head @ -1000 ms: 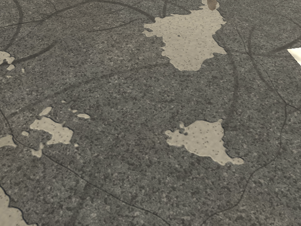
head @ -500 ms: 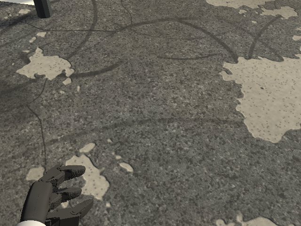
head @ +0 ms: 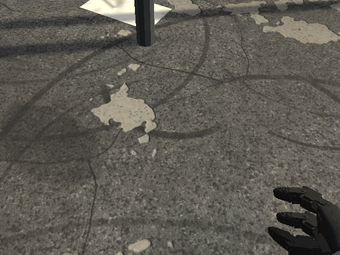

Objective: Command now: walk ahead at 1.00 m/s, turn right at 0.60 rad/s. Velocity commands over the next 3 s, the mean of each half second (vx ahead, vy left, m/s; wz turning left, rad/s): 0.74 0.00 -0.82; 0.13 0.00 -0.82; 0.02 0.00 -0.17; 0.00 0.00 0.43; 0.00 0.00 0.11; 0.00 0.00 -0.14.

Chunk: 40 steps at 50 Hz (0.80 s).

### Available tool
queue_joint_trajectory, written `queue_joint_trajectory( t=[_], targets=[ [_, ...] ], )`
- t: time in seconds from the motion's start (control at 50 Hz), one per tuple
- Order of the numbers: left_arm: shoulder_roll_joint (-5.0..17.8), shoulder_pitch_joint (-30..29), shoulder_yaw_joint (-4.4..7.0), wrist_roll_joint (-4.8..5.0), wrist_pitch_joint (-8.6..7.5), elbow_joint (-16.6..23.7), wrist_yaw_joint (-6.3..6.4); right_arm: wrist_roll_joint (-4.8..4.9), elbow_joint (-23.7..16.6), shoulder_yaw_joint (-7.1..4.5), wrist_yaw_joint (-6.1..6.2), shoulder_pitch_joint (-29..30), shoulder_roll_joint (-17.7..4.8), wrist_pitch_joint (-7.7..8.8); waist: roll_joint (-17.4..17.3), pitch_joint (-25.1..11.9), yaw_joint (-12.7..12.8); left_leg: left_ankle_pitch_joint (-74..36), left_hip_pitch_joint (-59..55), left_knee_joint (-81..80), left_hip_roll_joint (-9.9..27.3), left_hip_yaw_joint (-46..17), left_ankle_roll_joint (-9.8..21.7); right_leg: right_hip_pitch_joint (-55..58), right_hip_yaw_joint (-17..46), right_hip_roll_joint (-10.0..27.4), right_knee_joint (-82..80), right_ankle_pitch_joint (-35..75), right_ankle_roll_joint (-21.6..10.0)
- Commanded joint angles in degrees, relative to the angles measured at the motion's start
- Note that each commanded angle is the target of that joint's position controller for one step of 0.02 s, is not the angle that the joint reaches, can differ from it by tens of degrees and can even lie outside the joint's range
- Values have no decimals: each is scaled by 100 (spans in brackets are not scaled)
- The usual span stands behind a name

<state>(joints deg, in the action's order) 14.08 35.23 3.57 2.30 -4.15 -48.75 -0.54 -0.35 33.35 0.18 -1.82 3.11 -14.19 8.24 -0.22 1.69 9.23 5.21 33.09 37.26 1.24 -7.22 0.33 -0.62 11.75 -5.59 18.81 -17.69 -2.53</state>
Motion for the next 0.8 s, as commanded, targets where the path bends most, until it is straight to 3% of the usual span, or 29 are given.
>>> queue_joint_trajectory(
  t=[0.02,0.06,0.08,0.1,0.12,0.14,0.16,0.18,0.2,0.22,0.24,0.26,0.3,0.34,0.38,0.42,0.44,0.46,0.48,0.5,0.52,0.54,0.56,0.6,0.64,0.68,0.74,0.8],
  targets=[
    [895,-936,171,85,-114,731,55,91,-265,-252,52,-68,-621,40,386,247,-839,-490,-2347,-484,-183,199,-120,-2183,1346,1195,-736,415,-814],
    [875,-844,148,62,-72,676,38,118,-205,-440,154,-568,-888,34,379,-113,-1219,47,-3163,-786,-245,286,18,-1969,1113,921,407,1619,-531],
    [827,-1090,117,-17,-72,790,14,117,-43,-565,220,-1587,-1114,28,244,-756,-1793,339,-4420,-647,221,-51,223,-2536,777,681,1886,1868,-304],
    [361,-940,-27,-98,-102,931,38,71,129,-678,295,-2845,-1516,-61,-668,-1828,-2103,2039,-6127,-876,1495,-1813,712,-3655,189,263,3921,471,-98],
    [85,-441,-192,218,-147,1169,94,62,308,-697,194,-2973,-1708,-116,-2528,-2323,-1698,3954,-6391,-1910,2509,-4521,1328,-4799,-248,382,5563,-1130,-48],
    [439,-831,-115,270,-86,1048,162,85,239,-596,192,-2574,-1153,-140,-1645,-1239,-1754,4215,-5616,-2138,2267,-4284,1222,-5405,-342,738,6171,-694,-17],
    [538,-1378,-93,155,-48,1109,151,91,351,-536,217,-2468,-881,-176,-1058,-533,-1749,3145,-4993,-2103,2091,-3166,1092,-5565,-534,931,6312,-371,-27],
    [513,-1599,-76,45,-3,1115,125,-13,451,-492,215,-2288,-712,-210,-430,-227,-1559,2195,-4338,-2165,1873,-2381,1014,-5310,-594,1132,6171,-166,-33],
    [417,-1813,-49,-25,57,1181,86,-94,528,-445,197,-2055,-519,-218,-360,79,-1364,1542,-3769,-2292,1632,-1714,946,-5136,-574,1283,5968,-47,-57],
    [308,-1904,-52,7,146,1284,38,-126,591,-414,192,-1785,-390,-221,-540,354,-1135,660,-3231,-2368,1569,-1154,921,-4924,-536,1435,5826,-69,-13],
    [235,-1998,-63,34,240,1358,14,-65,616,-397,181,-1515,-267,-216,-517,499,-986,-393,-2875,-2385,1509,-588,853,-4817,-571,1533,5648,-220,59],
    [223,-2073,-68,7,291,1476,-5,-10,605,-415,194,-1267,-311,-209,-494,566,-848,-1373,-2623,-2402,1473,-128,813,-4747,-648,1536,5405,-156,153],
    [267,-2251,-102,-118,265,1668,-100,60,533,-497,252,-704,-660,-188,-426,634,-646,-2042,-1981,-2595,1268,693,688,-4127,-881,1476,4041,758,270],
    [393,-2237,-61,-218,194,1549,-273,87,578,-588,349,-684,-993,-188,-191,215,-704,-2096,-1834,-2476,863,1442,483,-2840,-1369,1075,2610,2267,245],
    [636,-2091,49,-182,233,1507,-374,148,671,-673,382,-894,-1357,-175,-271,-157,-615,-3165,-2201,-1946,886,1637,333,-2008,-1673,653,2235,2485,88],
    [1154,-1361,280,-165,340,1368,-367,286,623,-759,346,-928,-1615,-233,-389,-662,-142,-4458,-2477,-554,956,1662,221,-989,-1845,237,2121,2049,-221],
    [1532,-552,476,-162,395,1195,-303,303,571,-735,304,-900,-1545,-255,-213,-1044,312,-4151,-2015,787,876,1620,95,195,-1713,123,1983,2221,-460],
    [1641,-495,511,-87,437,1112,-189,202,664,-588,222,-1215,-1023,-248,660,-826,223,-53,-973,2486,323,1527,-214,1008,-1157,379,1651,2744,-694],
    [2074,-1306,429,-168,417,1524,-87,-155,588,-369,105,-1990,-337,-241,2521,-866,-718,3720,242,4917,-521,1293,-430,1348,642,1316,1939,6210,-1421],
    [2116,-1609,393,-428,288,2047,-160,0,412,-377,60,-2723,-1035,-195,1944,-2774,-792,3368,731,5695,-667,-50,-383,2150,3274,2551,727,4140,-2484],
    [1932,-1857,411,-333,258,2185,-236,72,343,-467,76,-1978,-1559,-223,643,-2548,-538,2689,643,5169,-439,-201,-233,1608,3381,2255,117,2110,-2158],
    [1783,-2101,382,-199,232,2141,-230,84,207,-465,159,-1489,-1483,-301,63,-1613,-693,2219,870,4516,-281,-141,-214,721,2977,1951,-48,1093,-1840],
    [1614,-2299,326,-133,222,2139,-195,-2,254,-431,252,-1398,-1368,-395,-293,-1211,-882,2033,711,4093,-110,-183,-243,32,2740,1742,-57,979,-1626],
    [1587,-2601,325,-260,276,2187,-92,-47,312,-458,300,-1440,-1405,-540,-56,-849,-1115,1958,76,3373,-38,-227,-307,-1087,2066,1398,-66,2075,-1487],
    [1522,-2638,314,-248,341,2123,27,-122,358,-417,327,-1366,-1163,-557,-50,-861,-1140,1902,-241,2711,-104,-112,-442,-1560,1486,1147,186,3480,-1431],
    [1548,-2523,330,-192,446,2054,165,-129,312,-359,335,-1170,-940,-571,-97,-1097,-1089,1511,-292,2191,-272,-100,-601,-1561,1374,1007,363,3972,-1345],
    [1510,-2638,330,-104,653,2091,302,-40,242,-334,319,-845,-846,-656,137,-1104,-1018,789,-345,1493,-456,-178,-691,-1629,1476,756,359,2591,-1026],
    [1376,-2662,304,-124,734,2087,327,-14,184,-342,295,-593,-839,-654,586,-843,-904,528,-526,758,-522,-229,-660,-1694,1628,621,366,1443,-828]
  ],
)
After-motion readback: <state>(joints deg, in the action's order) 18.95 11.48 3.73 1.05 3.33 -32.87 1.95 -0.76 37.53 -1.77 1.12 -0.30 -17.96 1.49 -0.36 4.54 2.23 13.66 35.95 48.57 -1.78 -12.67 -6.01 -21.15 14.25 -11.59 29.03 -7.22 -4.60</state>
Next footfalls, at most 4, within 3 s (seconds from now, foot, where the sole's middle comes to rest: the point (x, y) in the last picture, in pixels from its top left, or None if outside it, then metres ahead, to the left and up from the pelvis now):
0.08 left None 0.25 0.16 -0.78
0.46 right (239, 251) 0.54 -0.17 -0.78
0.92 left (217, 203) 0.73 -0.07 -0.78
1.28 right None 0.49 -0.15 -0.78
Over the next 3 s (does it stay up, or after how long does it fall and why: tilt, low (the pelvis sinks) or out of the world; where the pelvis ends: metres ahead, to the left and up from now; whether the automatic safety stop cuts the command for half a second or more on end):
stays up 0.67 -0.16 0.00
